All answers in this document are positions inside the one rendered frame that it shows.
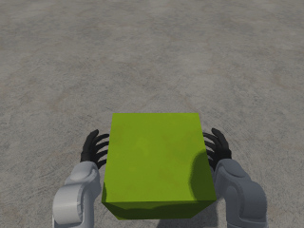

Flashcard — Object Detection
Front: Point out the robot left hand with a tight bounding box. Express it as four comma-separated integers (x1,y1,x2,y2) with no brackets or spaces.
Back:
80,129,110,170

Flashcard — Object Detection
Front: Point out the right robot forearm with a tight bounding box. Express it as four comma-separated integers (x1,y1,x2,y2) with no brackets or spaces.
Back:
214,159,269,228

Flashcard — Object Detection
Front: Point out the robot right hand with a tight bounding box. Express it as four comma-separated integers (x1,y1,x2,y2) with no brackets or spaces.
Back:
202,127,232,172

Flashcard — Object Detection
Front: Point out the carton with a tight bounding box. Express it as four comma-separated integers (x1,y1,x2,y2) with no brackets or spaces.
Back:
101,112,217,220

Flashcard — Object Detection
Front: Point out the left robot forearm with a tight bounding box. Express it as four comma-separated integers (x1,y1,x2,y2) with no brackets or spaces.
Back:
52,161,102,228

